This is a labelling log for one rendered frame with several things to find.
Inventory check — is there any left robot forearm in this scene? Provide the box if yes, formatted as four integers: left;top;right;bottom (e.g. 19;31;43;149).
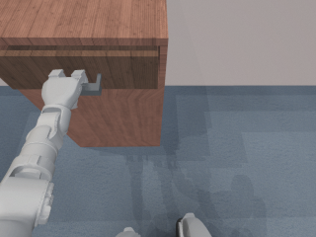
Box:
0;104;72;191

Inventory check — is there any robot left shin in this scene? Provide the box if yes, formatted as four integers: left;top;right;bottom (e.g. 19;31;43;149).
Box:
123;227;134;232

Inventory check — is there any robot left hand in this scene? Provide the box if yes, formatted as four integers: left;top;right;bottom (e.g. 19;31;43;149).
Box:
41;69;89;110

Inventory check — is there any left robot upper arm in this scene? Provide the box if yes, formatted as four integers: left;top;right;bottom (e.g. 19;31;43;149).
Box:
0;176;54;237

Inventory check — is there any handle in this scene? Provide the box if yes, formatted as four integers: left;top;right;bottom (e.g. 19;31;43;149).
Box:
80;73;102;96

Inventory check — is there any robot right shin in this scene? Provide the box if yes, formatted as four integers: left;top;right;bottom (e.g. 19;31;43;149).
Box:
182;212;195;220

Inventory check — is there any robot shin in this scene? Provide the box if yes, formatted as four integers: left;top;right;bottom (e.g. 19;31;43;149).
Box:
123;227;134;232
182;212;195;220

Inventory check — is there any drawer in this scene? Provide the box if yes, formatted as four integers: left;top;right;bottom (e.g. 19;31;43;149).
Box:
0;44;159;90

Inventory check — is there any cabinet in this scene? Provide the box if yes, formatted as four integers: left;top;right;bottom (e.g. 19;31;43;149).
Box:
0;0;169;147

